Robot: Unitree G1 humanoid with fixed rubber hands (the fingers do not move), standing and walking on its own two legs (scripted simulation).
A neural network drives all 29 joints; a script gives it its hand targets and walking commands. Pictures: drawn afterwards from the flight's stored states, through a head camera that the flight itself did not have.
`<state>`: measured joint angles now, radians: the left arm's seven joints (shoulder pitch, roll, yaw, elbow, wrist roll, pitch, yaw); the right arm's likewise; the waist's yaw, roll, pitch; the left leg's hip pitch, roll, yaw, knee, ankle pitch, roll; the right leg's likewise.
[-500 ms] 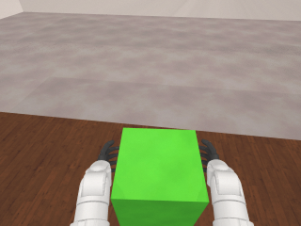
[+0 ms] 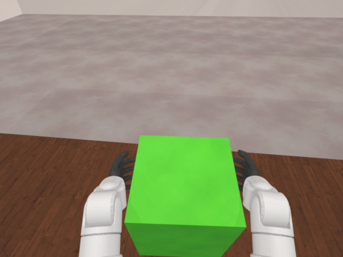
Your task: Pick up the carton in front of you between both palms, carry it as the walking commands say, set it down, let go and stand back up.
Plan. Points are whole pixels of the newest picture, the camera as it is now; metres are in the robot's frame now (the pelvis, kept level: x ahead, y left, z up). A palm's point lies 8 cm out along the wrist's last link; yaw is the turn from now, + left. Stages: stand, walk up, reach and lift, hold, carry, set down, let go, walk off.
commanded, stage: carry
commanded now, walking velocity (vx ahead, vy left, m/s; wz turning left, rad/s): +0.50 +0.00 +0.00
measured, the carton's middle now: (181, 199) +0.29 -0.01 +0.01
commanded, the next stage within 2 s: none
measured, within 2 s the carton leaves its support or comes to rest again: neither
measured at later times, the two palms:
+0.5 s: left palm (136, 118) +0.52 +0.13 +0.09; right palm (234, 120) +0.50 -0.17 +0.09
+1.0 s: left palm (148, 73) +0.84 +0.12 +0.09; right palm (218, 71) +0.84 -0.18 +0.09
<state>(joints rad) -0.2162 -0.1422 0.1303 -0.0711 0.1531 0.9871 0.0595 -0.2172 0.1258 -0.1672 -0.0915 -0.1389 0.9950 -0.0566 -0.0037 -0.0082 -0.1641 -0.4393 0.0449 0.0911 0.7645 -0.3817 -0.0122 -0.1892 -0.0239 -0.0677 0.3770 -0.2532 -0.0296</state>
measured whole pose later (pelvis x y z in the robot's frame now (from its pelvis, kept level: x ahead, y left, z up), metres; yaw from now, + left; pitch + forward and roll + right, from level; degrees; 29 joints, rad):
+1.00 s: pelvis +0.60 -0.03 -0.02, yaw -1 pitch +3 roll +0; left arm -0.04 -0.13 0.04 -0.52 0.06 1.22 0.12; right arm -0.04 0.13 -0.07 -0.52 -0.07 1.21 -0.11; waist 0.02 -0.01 -0.12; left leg -0.51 0.07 0.23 0.52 -0.10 0.03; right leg 0.05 -0.06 -0.23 0.35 -0.44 0.02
